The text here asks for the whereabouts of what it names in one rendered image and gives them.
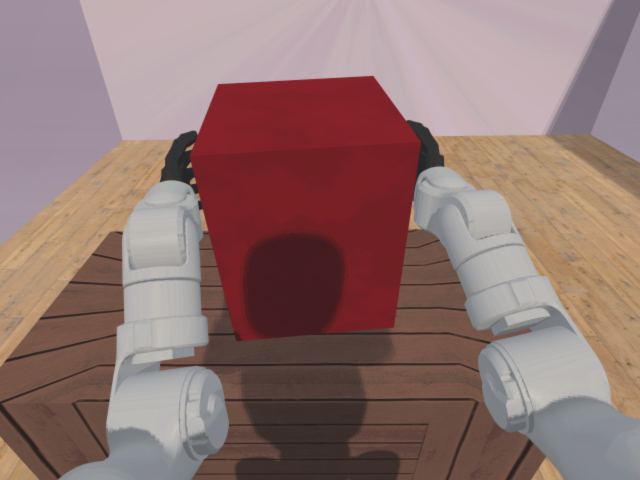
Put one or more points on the robot left forearm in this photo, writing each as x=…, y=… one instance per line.
x=161, y=274

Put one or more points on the robot right hand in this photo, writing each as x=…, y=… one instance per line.
x=429, y=155

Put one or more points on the pedestal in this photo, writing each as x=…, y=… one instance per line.
x=402, y=403

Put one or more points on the carton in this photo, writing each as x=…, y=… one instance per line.
x=307, y=188

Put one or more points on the right robot upper arm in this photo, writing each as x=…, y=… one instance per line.
x=547, y=385

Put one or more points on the robot left hand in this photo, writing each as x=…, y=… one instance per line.
x=177, y=160

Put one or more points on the robot right forearm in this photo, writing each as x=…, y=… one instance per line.
x=503, y=288

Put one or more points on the left robot upper arm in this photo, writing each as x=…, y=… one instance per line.
x=162, y=425

